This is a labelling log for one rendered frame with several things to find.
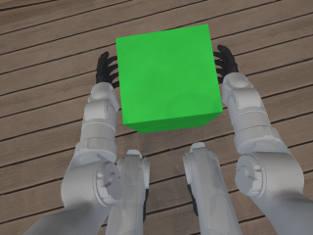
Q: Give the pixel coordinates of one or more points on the robot left hand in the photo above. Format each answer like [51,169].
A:
[104,71]

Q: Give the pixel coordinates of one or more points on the left robot upper arm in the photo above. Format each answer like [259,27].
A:
[88,192]

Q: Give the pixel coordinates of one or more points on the robot right hand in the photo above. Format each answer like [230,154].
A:
[227,64]

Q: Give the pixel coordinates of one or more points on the carton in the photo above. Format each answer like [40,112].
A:
[168,79]

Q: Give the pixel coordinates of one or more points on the robot left forearm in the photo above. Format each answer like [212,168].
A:
[98,129]

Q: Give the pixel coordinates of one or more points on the left robot foot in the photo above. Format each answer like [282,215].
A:
[144,206]

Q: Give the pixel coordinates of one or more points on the robot right forearm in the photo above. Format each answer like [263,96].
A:
[248,116]

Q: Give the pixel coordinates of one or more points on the robot left shin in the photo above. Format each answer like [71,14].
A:
[120,162]

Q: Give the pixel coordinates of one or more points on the right robot upper arm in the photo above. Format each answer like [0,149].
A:
[274,181]

